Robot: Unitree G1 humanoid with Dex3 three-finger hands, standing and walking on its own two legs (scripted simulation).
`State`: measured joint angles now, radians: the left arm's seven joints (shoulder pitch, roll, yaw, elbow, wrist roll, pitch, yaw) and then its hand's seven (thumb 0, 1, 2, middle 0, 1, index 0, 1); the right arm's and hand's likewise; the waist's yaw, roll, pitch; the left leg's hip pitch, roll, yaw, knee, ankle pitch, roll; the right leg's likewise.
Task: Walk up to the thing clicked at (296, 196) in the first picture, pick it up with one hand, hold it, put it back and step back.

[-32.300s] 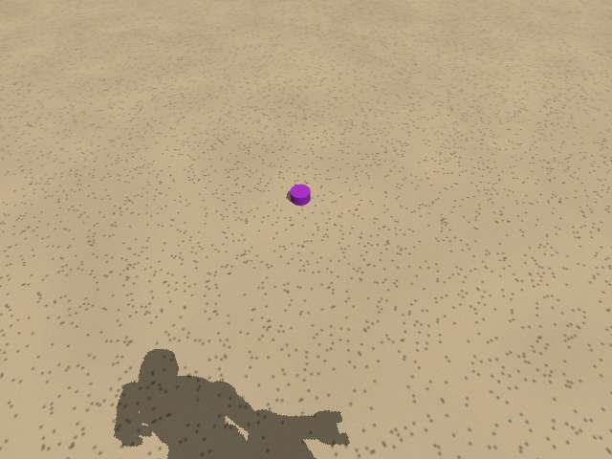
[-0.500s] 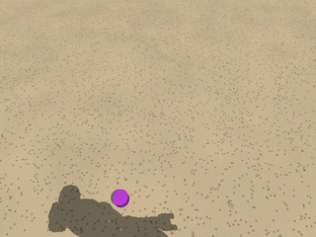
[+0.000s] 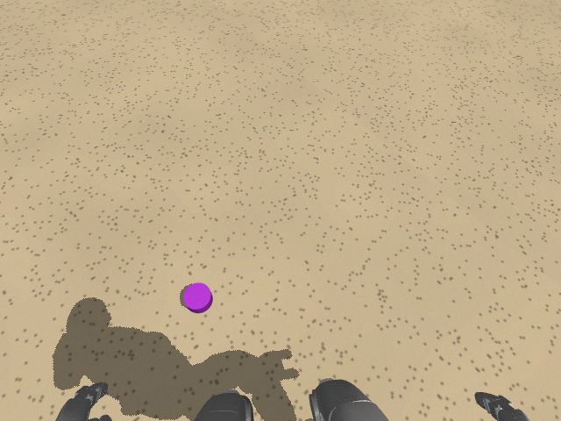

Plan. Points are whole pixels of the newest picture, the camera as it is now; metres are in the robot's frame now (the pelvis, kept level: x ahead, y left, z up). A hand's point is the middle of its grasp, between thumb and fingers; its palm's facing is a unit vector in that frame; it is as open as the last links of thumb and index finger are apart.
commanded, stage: step back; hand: left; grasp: from above
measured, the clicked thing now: (198, 298) +0.50 +0.27 -0.74
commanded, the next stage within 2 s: none
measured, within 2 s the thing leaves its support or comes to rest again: neither
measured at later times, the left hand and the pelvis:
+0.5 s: hand out of the picture -0.02 +0.25 -0.15, palm faces +0.05 -0.92 -0.39, open 7.4 cm; pelvis -0.15 -0.02 -0.01, yaw +4 degrees
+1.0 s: hand out of the picture -0.26 +0.21 -0.14, palm faces -0.01 -0.91 -0.41, open 7.4 cm; pelvis -0.32 -0.06 -0.01, yaw -1 degrees
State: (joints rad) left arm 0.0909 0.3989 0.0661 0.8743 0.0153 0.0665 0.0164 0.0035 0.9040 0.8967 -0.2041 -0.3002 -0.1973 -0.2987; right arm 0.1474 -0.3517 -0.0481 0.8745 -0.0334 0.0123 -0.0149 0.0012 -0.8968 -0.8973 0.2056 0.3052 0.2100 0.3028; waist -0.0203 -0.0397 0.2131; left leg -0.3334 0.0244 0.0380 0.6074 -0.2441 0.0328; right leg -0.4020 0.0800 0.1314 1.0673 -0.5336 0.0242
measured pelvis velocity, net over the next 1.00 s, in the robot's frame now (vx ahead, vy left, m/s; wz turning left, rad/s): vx -0.32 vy -0.06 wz -0.02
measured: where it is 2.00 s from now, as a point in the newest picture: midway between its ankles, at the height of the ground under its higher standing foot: outside the picture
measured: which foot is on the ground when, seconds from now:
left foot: down 0.00-0.14, up 0.16-0.46, down 0.48-0.92, up 0.94-1.00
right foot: up 0.00-0.10, down 0.12-0.50, up 0.52-0.86, down 0.88-1.00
